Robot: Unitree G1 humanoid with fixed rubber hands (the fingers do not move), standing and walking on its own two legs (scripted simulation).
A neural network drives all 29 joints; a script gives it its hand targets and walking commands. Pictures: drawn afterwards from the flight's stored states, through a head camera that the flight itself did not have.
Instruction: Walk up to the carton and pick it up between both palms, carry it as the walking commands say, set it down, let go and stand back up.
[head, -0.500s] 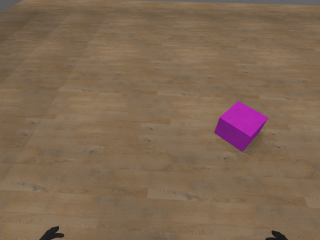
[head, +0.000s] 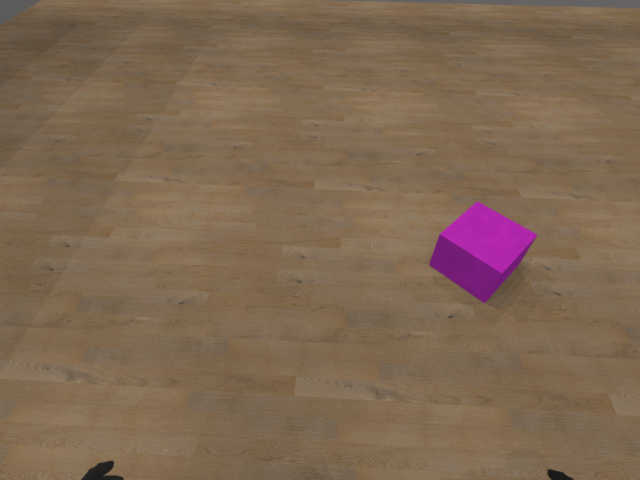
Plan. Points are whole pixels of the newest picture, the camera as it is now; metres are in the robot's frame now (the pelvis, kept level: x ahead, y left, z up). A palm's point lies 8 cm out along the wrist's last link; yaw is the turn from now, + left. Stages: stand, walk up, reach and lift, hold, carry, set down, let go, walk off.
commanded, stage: stand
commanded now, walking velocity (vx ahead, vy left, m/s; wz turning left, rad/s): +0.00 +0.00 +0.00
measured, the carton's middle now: (480, 250) +1.05 -0.61 -0.69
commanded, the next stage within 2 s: walk up in 0.48 s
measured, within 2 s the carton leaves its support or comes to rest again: neither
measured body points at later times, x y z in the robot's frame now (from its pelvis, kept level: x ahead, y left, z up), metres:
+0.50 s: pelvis +0.01 +0.00 +0.00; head +0.01 +0.00 +0.45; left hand +0.12 +0.32 -0.11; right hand +0.12 -0.32 -0.11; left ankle +0.00 +0.12 -0.75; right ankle +0.00 -0.12 -0.75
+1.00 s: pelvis +0.08 -0.10 -0.02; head +0.09 -0.11 +0.43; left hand +0.23 +0.16 -0.14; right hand +0.04 -0.40 -0.15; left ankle +0.00 +0.13 -0.75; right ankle +0.12 -0.26 -0.73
